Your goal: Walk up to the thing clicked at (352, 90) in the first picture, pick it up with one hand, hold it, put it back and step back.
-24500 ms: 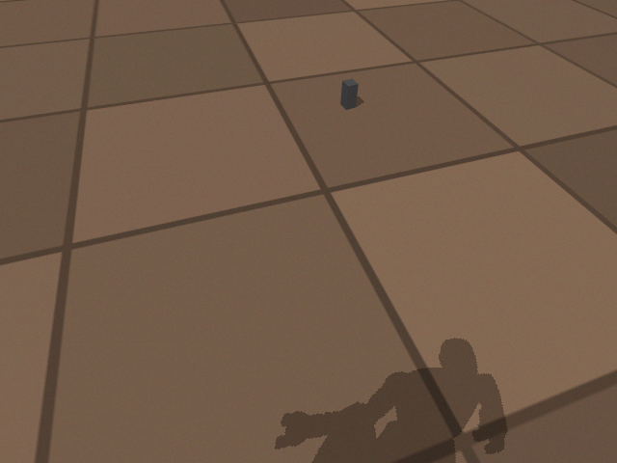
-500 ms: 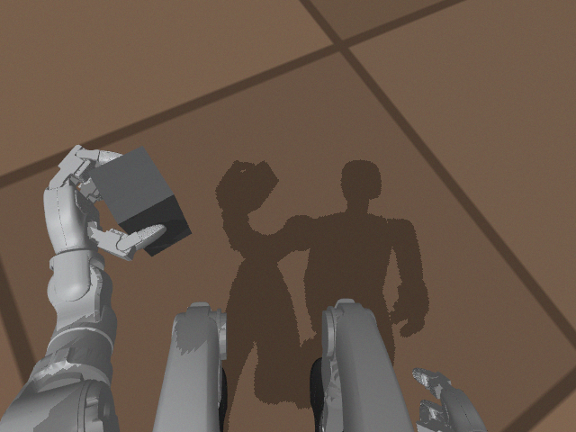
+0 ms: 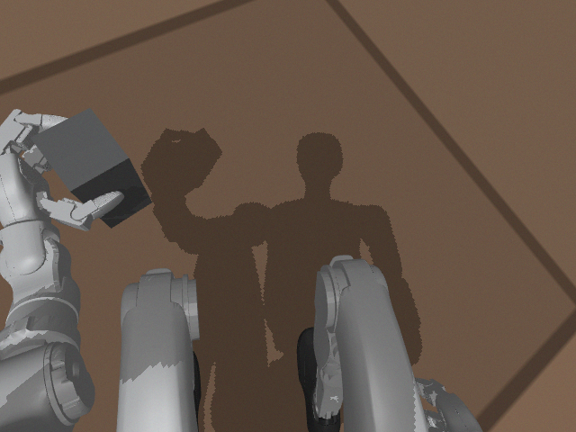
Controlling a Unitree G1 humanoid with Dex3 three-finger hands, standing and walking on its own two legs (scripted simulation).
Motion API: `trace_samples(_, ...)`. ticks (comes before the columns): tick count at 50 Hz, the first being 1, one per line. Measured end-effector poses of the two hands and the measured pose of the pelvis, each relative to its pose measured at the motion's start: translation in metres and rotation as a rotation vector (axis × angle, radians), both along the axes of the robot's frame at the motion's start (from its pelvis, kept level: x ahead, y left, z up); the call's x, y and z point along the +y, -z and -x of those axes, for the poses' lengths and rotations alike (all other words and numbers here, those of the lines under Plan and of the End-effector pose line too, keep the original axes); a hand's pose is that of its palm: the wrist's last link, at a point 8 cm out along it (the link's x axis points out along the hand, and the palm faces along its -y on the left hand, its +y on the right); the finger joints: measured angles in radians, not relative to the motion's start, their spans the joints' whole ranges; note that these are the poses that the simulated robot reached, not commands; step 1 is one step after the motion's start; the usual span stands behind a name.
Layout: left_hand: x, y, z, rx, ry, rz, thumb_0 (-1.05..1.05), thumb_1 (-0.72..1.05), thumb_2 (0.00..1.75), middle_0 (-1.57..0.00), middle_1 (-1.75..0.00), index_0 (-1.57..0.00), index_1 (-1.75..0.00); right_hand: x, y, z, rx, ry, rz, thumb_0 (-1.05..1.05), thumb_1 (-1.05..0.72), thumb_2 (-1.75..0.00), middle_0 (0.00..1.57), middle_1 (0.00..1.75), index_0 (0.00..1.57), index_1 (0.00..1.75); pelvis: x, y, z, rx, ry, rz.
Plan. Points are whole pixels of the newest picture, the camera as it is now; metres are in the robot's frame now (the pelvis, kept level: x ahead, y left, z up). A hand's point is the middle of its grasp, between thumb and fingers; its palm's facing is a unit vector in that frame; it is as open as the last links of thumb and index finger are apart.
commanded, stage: crouch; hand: left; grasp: from the side
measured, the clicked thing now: (102, 175) +0.46 +0.22 -0.07
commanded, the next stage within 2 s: lower in 0.42 s
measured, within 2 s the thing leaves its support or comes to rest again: neither
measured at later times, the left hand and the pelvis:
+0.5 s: hand (87, 188) +0.46 +0.25 -0.11, palm faces +0.27 -0.96 -0.03, open 11.3 cm; pelvis +0.00 +0.01 -0.04, yaw -3 degrees
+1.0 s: hand (101, 200) +0.46 +0.26 -0.18, palm faces +0.31 -0.95 -0.02, open 11.3 cm; pelvis +0.00 +0.01 -0.06, yaw -7 degrees
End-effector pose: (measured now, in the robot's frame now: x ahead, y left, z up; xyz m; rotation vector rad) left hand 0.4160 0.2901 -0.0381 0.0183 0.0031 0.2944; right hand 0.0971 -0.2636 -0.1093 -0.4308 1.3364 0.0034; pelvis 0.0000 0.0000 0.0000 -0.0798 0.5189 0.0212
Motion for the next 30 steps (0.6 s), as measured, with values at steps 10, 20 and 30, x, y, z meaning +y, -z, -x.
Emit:
trace_samples(10, 0.007, 0.032, -0.002, 0.002, -0.003, -0.007, -0.01, -0.61, 0.99, -0.69, -1.14, -0.7, -1.14, -0.002, 0.014, -0.006, -0.002, -0.053, 0.029, 0.0, -0.9, -0.91, 0.2, 0.3, 0.21, 0.3, 0.001, 0.023, 0.002, -0.034, 0.015, 0.019)
trace_samples(20, 0.009, 0.058, -0.004, 0.013, 0.024, -0.01, -0.01, -0.61, 0.99, -0.68, -1.14, -0.7, -1.14, -0.005, 0.017, -0.011, 0.015, -0.102, 0.066, 0.0, -0.9, -0.91, 0.2, 0.3, 0.21, 0.3, 0.004, 0.036, 0.001, -0.059, 0.024, 0.044)
trace_samples(30, 0.007, 0.079, -0.005, 0.015, 0.017, -0.012, -0.01, -0.61, 0.99, -0.68, -1.15, -0.7, -1.14, -0.004, 0.021, -0.007, 0.05, -0.13, 0.078, 0.0, -0.9, -0.91, 0.2, 0.3, 0.21, 0.3, 0.006, 0.045, 0.0, -0.08, 0.03, 0.062)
